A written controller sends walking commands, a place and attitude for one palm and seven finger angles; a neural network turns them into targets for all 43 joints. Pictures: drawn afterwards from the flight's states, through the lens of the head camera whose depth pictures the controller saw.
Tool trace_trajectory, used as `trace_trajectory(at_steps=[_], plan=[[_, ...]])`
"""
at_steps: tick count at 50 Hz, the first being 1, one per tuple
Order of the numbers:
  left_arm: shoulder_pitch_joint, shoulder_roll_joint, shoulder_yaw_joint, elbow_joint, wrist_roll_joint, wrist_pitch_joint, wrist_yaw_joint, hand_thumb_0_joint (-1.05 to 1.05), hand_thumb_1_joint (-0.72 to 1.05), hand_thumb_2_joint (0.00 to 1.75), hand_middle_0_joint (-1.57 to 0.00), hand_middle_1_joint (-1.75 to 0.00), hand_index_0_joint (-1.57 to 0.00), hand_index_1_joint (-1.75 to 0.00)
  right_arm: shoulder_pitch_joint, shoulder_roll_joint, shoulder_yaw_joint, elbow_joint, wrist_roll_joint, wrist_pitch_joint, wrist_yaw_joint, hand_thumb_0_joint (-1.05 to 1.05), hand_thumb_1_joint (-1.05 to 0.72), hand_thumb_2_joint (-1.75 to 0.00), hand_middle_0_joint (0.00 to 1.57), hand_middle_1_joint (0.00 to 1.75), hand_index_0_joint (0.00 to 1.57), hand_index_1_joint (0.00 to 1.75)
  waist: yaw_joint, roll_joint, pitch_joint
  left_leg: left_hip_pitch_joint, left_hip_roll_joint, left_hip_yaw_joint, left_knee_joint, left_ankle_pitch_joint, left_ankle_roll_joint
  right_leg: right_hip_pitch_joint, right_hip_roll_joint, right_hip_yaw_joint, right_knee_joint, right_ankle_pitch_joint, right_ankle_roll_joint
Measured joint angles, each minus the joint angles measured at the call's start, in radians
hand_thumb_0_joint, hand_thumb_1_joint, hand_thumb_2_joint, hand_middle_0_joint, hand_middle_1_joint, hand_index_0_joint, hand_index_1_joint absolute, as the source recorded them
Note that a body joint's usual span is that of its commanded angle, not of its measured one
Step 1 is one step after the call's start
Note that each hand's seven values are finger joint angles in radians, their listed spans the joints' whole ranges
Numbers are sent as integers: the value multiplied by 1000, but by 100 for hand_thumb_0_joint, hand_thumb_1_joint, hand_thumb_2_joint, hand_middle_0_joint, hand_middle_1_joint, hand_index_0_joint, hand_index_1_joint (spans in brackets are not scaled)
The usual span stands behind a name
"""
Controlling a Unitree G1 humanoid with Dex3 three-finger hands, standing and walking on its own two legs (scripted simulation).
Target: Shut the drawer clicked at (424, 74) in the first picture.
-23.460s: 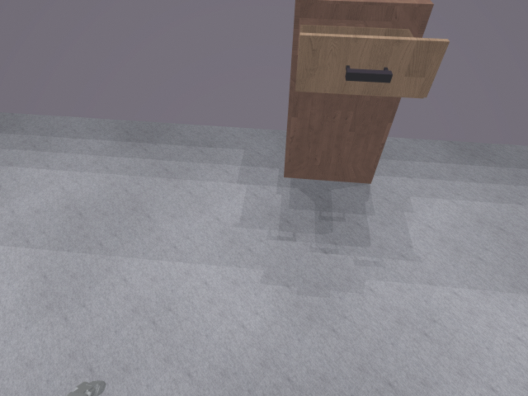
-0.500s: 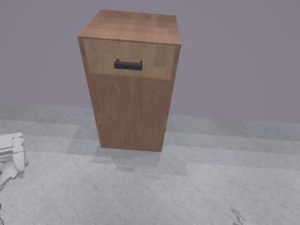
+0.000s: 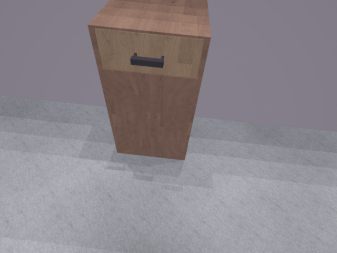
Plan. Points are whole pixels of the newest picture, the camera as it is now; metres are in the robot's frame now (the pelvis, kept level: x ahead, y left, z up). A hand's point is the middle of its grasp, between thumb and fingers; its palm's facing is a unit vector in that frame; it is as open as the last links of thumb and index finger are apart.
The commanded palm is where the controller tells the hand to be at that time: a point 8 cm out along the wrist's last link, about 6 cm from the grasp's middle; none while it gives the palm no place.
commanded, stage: let the arm hang, fingers relaxed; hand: left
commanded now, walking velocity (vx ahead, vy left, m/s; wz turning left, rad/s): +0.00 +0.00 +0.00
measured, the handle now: (148, 59) +0.83 +0.13 +0.02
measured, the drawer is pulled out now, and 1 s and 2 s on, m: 0.00 0.00 0.00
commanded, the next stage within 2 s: look to check the result in 0.76 s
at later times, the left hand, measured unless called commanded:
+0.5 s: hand out of the picture -0.02 +0.13 -0.17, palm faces +0.06 -0.99 -0.15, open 7.1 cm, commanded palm none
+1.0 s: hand out of the picture -0.01 +0.14 -0.17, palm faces +0.06 -0.98 -0.18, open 7.4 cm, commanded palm none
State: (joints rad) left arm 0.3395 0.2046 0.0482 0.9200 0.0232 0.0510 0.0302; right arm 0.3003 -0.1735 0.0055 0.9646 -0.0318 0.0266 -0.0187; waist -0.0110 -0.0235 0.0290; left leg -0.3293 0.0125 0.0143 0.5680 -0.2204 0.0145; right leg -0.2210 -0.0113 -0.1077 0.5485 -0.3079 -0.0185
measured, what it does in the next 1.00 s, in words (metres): stands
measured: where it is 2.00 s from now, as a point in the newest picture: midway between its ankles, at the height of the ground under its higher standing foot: outside the picture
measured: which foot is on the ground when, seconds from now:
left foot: down 0.00-1.00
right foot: down 0.00-1.00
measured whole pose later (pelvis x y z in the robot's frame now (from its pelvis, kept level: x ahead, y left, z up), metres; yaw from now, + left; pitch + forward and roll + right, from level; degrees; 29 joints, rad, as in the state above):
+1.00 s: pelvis +0.01 -0.02 +0.01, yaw +0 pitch -2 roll +0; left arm 0.32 0.10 0.02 1.15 0.01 0.00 0.04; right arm 0.31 -0.10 -0.02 1.14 -0.02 0.02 -0.04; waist -0.01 0.02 0.06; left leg -0.23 0.02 0.01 0.45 -0.18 -0.01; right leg -0.14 0.00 -0.11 0.44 -0.28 -0.04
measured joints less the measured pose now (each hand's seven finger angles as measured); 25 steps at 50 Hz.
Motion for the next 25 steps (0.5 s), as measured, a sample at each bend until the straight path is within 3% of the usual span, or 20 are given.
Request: trace_trajectory(at_steps=[6, 16, 25], plan=[[70, 1, -26, 158, -7, -21, -12, 1, 91, 89, -80, -101, -79, -97, 26, 9, -13, 86, 11, 11, -9, 1, -91, -90, 20, 29, 19, 30, 21, 25, 20, 41, -1, -3, -87, 43, -6, 39, 4, -4, -83, 40, -6], [67, -76, -51, 257, -12, -41, -1, 1, 91, 90, -41, -55, -41, -55, 18, 50, -10, 161, 18, 4, -14, 1, -91, -90, 20, 29, 19, 30, 18, 56, 20, 81, 0, 2, -122, 54, -11, 70, 6, 1, -103, 44, -10], [-13, -129, -46, 230, -12, -57, 6, 0, 91, 90, -23, -35, -23, -35, 16, 90, -11, 180, 12, -1, -16, 1, -92, -90, 20, 29, 19, 30, 6, 50, -3, 87, 5, -1, -114, 48, -19, 75, 11, -1, -93, 34, -18]])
